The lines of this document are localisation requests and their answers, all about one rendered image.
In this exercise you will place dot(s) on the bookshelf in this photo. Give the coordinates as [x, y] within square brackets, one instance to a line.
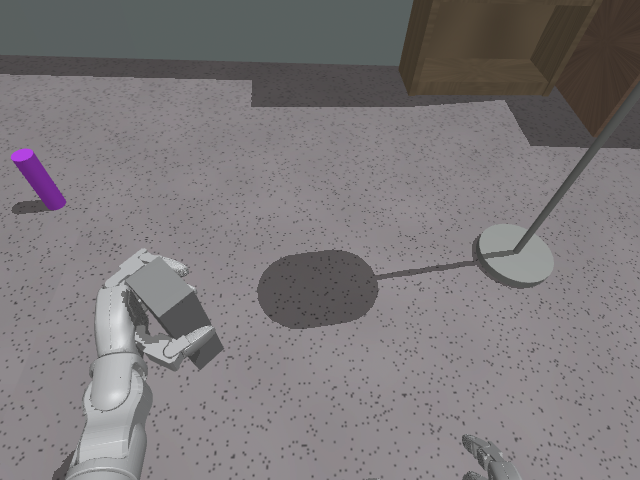
[491, 47]

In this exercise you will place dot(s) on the floor lamp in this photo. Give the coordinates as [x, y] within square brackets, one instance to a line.
[518, 257]

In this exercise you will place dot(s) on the left robot hand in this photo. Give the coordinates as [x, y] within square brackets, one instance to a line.
[121, 324]

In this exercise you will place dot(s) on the left robot arm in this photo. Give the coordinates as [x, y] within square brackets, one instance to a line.
[115, 405]

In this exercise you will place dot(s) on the right robot hand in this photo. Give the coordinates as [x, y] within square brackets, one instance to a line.
[490, 459]

